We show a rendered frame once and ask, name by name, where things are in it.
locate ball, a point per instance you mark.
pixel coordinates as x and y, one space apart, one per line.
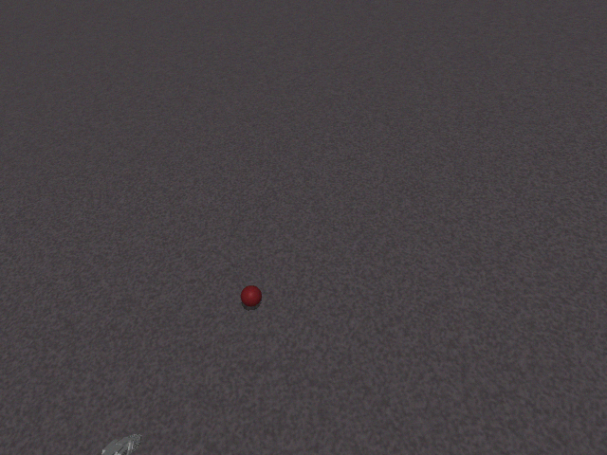
251 295

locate left robot hand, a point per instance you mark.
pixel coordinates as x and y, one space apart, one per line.
125 446

